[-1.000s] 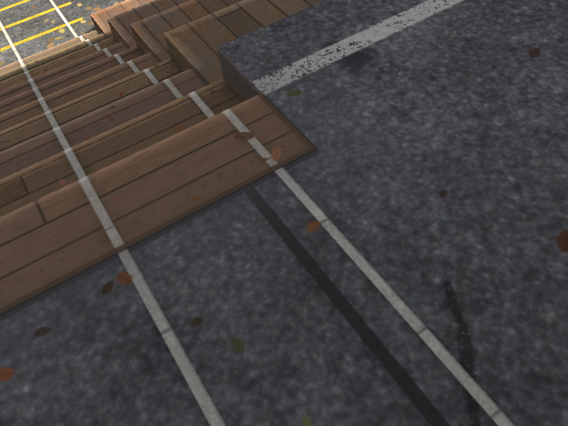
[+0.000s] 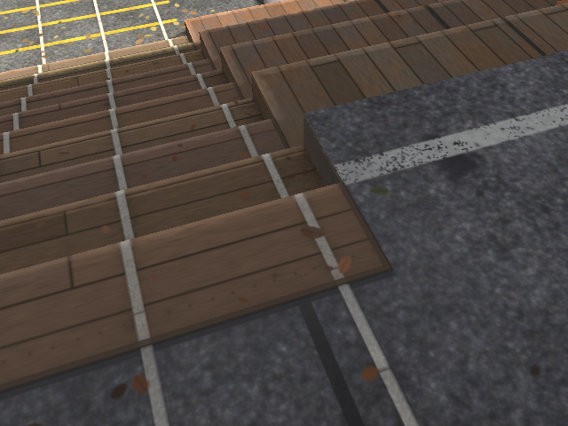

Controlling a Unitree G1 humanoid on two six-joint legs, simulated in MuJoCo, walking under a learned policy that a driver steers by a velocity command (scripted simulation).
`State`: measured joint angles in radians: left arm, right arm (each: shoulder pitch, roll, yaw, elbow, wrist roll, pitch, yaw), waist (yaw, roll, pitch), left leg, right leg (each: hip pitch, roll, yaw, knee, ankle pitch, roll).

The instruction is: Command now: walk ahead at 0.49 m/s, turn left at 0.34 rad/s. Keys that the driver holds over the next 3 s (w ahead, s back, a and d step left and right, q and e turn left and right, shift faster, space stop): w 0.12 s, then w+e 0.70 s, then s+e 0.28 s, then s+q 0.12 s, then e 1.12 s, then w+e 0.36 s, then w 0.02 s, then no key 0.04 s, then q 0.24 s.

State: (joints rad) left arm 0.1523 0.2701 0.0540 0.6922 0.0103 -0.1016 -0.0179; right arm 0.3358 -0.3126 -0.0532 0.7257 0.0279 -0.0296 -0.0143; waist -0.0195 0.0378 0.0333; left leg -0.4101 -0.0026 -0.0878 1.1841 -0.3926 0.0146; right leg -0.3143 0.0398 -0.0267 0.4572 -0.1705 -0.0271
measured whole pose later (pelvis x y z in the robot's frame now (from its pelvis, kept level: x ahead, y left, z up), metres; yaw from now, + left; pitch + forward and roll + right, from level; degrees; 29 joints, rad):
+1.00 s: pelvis +0.50 -0.04 +0.00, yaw -24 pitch +1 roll +1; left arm 0.17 0.31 0.07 0.65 -0.01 -0.02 -0.02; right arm 0.14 -0.32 -0.06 0.71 0.00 -0.07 -0.02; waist 0.01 0.01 0.11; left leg -0.51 0.04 -0.04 1.22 -0.46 -0.06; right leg -0.37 0.09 0.01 0.50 -0.14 -0.10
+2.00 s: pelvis +0.53 -0.03 +0.01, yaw -52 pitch +1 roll +3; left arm 0.24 0.29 0.06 0.70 -0.01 0.02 0.03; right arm 0.10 -0.33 -0.11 0.72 0.00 0.02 -0.04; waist 0.02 0.04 0.05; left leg -0.53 -0.01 -0.04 1.04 -0.34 -0.07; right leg -0.23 0.03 0.10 0.44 -0.22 -0.05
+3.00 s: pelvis +0.50 -0.19 +0.01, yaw -77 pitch +1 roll +1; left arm 0.26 0.25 0.03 0.69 0.02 -0.04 0.02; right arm 0.20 -0.31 -0.06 0.75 0.01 -0.03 0.02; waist 0.01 0.05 0.05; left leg -0.63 0.06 -0.01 0.91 -0.11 -0.05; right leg -0.06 0.05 -0.08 0.29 -0.25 -0.08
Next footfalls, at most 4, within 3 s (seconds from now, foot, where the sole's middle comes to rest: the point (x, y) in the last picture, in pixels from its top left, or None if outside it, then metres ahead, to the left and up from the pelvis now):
0.32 left None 0.34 0.16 -0.77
0.84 right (352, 381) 0.57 -0.13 -0.77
1.34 left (282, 326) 0.72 0.03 -0.77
1.76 right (349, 418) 0.48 -0.12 -0.77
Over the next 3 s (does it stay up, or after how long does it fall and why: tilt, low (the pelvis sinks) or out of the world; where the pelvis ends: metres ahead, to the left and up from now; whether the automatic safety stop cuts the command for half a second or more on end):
stays up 0.50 -0.19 0.01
